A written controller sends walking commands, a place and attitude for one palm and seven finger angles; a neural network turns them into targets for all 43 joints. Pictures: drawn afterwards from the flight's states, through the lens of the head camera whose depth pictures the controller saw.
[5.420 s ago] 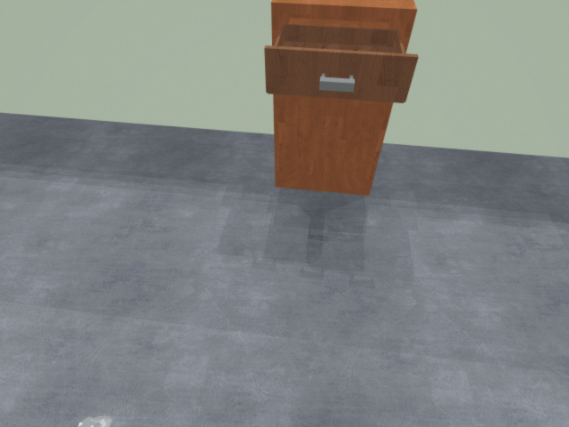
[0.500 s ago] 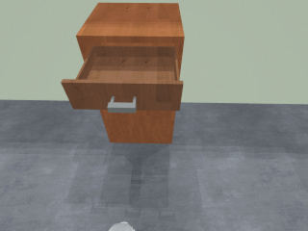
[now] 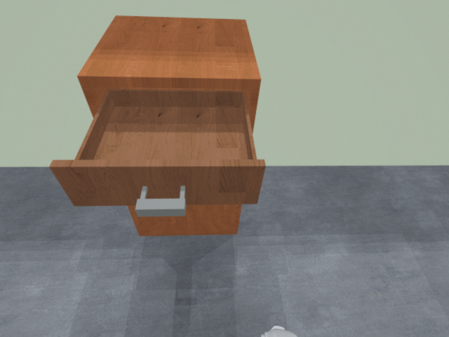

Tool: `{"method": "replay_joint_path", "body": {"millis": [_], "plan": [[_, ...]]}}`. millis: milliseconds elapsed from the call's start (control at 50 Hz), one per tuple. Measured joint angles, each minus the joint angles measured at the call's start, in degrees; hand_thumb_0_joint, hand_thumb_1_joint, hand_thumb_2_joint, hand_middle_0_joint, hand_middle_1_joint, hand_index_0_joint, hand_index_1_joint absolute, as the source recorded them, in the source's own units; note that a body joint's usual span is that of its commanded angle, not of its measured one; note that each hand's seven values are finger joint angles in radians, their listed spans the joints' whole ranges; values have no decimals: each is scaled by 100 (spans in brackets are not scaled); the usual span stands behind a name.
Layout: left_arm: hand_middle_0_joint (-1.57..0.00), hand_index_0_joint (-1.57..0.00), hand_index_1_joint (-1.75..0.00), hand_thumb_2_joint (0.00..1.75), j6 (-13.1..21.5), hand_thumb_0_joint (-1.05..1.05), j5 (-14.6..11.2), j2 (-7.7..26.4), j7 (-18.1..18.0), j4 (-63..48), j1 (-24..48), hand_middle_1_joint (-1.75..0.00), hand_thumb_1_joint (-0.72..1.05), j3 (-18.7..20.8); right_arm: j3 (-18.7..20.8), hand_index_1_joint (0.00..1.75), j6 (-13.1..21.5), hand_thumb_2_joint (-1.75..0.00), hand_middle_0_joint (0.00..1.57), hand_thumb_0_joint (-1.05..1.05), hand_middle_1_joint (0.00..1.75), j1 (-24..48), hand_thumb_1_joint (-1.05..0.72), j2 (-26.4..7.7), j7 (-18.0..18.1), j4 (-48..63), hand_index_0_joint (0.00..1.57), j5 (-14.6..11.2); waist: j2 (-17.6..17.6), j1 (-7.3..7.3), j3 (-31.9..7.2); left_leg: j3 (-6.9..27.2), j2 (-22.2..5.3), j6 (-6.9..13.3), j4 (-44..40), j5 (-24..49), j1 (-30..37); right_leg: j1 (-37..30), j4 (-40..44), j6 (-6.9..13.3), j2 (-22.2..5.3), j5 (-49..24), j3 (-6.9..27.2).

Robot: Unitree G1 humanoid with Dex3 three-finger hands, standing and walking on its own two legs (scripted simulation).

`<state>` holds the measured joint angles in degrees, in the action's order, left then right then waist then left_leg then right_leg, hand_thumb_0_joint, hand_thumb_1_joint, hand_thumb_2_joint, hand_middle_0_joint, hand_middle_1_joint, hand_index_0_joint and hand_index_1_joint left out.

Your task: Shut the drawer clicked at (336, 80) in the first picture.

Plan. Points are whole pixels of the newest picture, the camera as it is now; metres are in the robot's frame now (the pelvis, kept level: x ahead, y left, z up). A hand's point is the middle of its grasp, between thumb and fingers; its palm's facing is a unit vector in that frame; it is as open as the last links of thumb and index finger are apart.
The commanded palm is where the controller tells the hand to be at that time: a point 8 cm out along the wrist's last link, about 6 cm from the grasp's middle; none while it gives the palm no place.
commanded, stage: take the last steps up to it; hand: left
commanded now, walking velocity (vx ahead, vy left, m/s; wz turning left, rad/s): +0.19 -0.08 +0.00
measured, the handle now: (162, 198) +0.39 +0.16 -0.01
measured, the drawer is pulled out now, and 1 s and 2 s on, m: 0.29 0.29 0.29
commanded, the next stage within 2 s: come to a stop and stand still in 0.10 s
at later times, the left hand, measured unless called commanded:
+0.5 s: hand out of the picture +0.15 +0.12 -0.18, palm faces +0.06 -0.97 -0.22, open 7.3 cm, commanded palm none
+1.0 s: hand out of the picture +0.05 +0.11 -0.17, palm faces +0.02 -0.97 -0.22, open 7.4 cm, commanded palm none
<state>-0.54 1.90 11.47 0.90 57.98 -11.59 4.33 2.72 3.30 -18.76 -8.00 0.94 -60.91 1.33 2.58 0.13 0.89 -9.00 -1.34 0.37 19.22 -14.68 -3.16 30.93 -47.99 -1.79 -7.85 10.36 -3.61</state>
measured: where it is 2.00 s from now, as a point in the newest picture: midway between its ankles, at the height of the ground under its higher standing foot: outside the picture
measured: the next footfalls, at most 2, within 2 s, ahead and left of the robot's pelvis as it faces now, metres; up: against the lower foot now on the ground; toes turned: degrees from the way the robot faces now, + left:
right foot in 0.14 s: +0.18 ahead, -0.15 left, +0.00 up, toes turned -8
left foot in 0.56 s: +0.17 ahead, +0.07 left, +0.00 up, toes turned +2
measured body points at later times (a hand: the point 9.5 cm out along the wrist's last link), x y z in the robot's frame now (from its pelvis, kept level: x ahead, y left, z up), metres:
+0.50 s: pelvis +0.11 -0.06 -0.01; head +0.13 -0.06 +0.44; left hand +0.14 +0.18 -0.16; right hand +0.17 -0.29 -0.16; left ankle +0.13 +0.06 -0.72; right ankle +0.14 -0.15 -0.74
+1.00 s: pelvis +0.07 -0.07 +0.00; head +0.07 -0.08 +0.45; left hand +0.05 +0.16 -0.16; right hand +0.12 -0.30 -0.17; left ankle +0.13 +0.06 -0.74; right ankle +0.02 -0.18 -0.74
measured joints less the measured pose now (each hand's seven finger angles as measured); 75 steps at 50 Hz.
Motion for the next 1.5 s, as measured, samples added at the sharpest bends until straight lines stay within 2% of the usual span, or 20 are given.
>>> {"method": "replay_joint_path", "body": {"millis": [80,120,160,200,240,260,360,520,560,580,620,660,700,740,840,920,1000,1120,1320,1500], "plan": [[-20,-19,-30,90,24,0,-10,8,25,-105,300,-30,91,-13,16,30,-90,-90,20,0,30,-228,-92,12,-21,-134,20,43,-129,210,155,8,-137,-202,192,-322,130,-379,924,77,125,97,-115],[-20,-19,-30,90,109,0,-7,11,36,-144,353,-30,91,-36,20,30,-132,-90,20,0,30,-371,-92,6,-28,-208,20,39,-197,282,203,35,-253,-329,580,-650,91,-781,1492,142,251,-5,-215],[-20,-19,-30,90,264,0,-4,-59,9,-127,429,-30,91,-58,16,30,-201,-90,20,0,30,-392,-92,-47,-42,-315,20,-14,-367,283,314,224,-424,-220,1744,-1186,-332,-855,1392,332,397,59,-317],[-20,-19,-30,90,348,0,-44,-151,-25,-97,411,-30,91,-114,7,30,-298,-90,20,1,30,-301,-92,-97,-36,-380,20,-58,-442,255,391,555,-330,-88,3275,-1550,-956,-962,1316,452,479,230,-386],[-20,-19,-30,90,333,0,-63,-252,-89,-33,308,-30,91,-161,20,30,-329,-90,20,1,30,-199,-92,-136,-15,-370,19,-65,-454,207,376,630,-261,-55,4222,-1381,-1479,-1207,1576,478,542,208,-423],[-20,-19,-30,90,318,0,-62,-307,-126,15,241,-30,91,-186,20,30,-334,-90,20,1,30,-132,-92,-158,1,-343,19,-62,-459,189,349,624,-251,-79,4368,-1235,-1675,-1325,1739,490,574,164,-436],[-20,-20,-30,90,183,-1,-52,-285,-289,186,39,-30,95,-200,-25,30,-394,-90,20,1,30,263,-92,-166,79,-119,19,-104,-459,96,206,602,-205,-256,3222,-831,-1985,-1642,2222,545,687,55,-470],[-20,-20,-30,90,-39,0,-21,-298,-300,197,-70,-30,92,-165,38,30,-555,-90,20,1,30,896,-94,-205,74,180,19,-110,-319,-146,308,645,24,-293,2028,-674,-1637,-1621,1901,467,655,274,-438],[-20,-20,-30,90,-82,0,-38,-267,-303,190,-118,-30,92,-141,37,30,-517,-90,20,1,30,958,-93,-214,61,265,19,-104,-261,-160,310,625,11,-250,1389,-56,-1330,-1542,1698,400,631,370,-443],[-20,-20,-30,90,-113,0,-51,-235,-302,193,-120,-30,92,-130,34,30,-488,-90,20,1,30,984,-93,-197,63,291,19,-89,-198,-160,324,607,47,-71,1266,125,-1278,-1493,1573,358,589,431,-440],[-20,-20,-30,90,-183,0,-67,-155,-316,187,-125,-30,91,-117,-10,30,-466,-90,20,1,30,1022,-93,-129,62,347,19,-62,-37,-213,359,531,123,123,1251,106,-1254,-1355,1147,254,556,996,-258],[-20,-20,-30,90,-240,0,-65,-95,-322,201,-137,-30,91,-104,-72,30,-448,-90,20,1,30,1052,-92,-61,97,382,19,-41,26,-217,348,502,143,180,1101,140,-1218,-1132,325,190,653,1528,58],[-20,-20,-30,90,-245,0,-59,-50,-310,224,-162,-30,91,-89,-125,30,-435,-90,20,1,30,1088,-92,1,127,376,19,-39,49,-220,325,488,154,190,912,269,-1192,-1003,-322,135,718,1563,283],[-20,-20,-30,90,-238,0,-58,-19,-299,249,-219,-30,91,-94,-163,30,-419,-90,20,1,30,1115,-92,62,132,349,19,-50,58,-217,276,471,161,186,745,401,-1187,-1037,-528,70,709,1524,390],[-20,-19,-30,90,-250,0,-58,-52,-266,378,-396,-30,91,-180,-147,30,-386,-90,20,0,30,1126,-92,101,99,246,20,-62,-60,-133,125,439,130,134,502,617,-1218,-1661,504,16,552,1610,341],[-20,-19,-30,90,-135,0,-53,-128,-273,502,-495,-30,91,-254,-82,30,-376,-90,20,0,30,1021,-92,54,64,99,20,-117,-145,-85,60,416,113,13,596,663,-1356,-2294,1976,88,512,980,302],[-20,-19,-30,90,-18,0,-68,-344,-259,662,-624,-30,91,-363,-15,30,-410,-90,20,-1,30,811,-94,-198,64,-100,20,-126,-452,24,24,574,-57,-108,420,799,-1218,-2481,2223,223,719,799,166],[-20,-20,-30,90,-8,0,-107,-476,-252,769,-723,-30,91,-409,-99,30,-470,-90,20,0,30,339,-93,-251,52,-467,19,-95,-387,76,-6,695,-191,-226,365,840,-1105,-2678,2409,347,879,727,68],[-20,-20,-30,90,18,0,-146,-607,-267,776,-663,-30,91,-385,-203,30,-460,-90,20,1,30,-230,-92,68,105,-750,19,-84,-254,124,128,794,-258,-311,478,730,-1139,-2744,2449,431,964,787,-11],[-20,-20,-30,90,57,0,-147,-605,-325,749,-683,-30,91,-353,-230,30,-372,-90,20,1,30,-103,-91,344,130,-696,19,-103,-231,92,155,764,-238,-305,564,573,-1123,-2804,2474,414,937,873,17]]}}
